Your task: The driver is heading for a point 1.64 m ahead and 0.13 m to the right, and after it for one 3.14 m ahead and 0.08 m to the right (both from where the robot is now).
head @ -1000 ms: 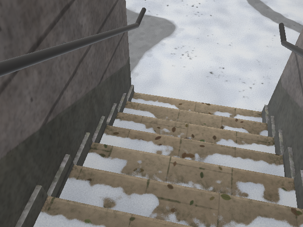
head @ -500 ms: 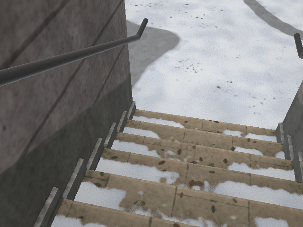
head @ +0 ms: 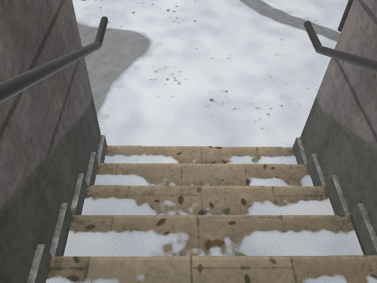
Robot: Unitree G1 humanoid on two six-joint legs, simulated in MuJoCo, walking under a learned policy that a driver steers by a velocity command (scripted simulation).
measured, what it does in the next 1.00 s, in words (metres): goes down: right foot 0.15 m lower, then left foot 0.15 m lower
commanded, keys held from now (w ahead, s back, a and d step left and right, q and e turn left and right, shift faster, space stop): w+e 0.22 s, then w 0.78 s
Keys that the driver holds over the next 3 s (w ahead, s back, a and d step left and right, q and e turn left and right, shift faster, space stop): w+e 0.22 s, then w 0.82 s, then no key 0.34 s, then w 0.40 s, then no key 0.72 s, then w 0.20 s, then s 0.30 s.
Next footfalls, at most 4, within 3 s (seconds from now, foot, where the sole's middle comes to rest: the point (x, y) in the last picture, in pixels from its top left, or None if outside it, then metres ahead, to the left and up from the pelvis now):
0.34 right None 0.32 -0.13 -0.91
0.92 left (182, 280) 0.64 0.03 -1.06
1.48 right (229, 244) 0.89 -0.21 -1.22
2.16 left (186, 210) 1.18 0.01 -1.37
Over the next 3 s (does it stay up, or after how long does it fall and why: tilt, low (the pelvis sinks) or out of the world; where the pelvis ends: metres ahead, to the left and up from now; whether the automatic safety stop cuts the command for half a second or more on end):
stays up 1.04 -0.14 -0.52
